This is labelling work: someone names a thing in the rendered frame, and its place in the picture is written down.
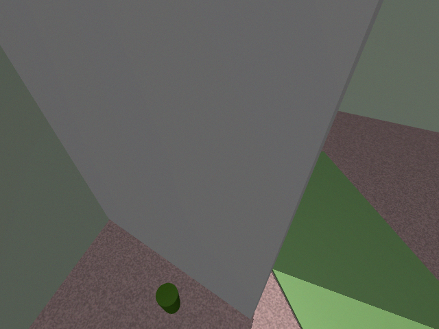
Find cup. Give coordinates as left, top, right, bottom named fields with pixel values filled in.
left=156, top=283, right=180, bottom=314

